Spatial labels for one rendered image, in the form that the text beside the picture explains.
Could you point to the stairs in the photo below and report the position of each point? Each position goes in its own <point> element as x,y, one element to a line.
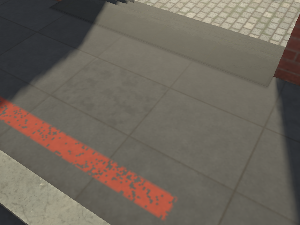
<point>200,30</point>

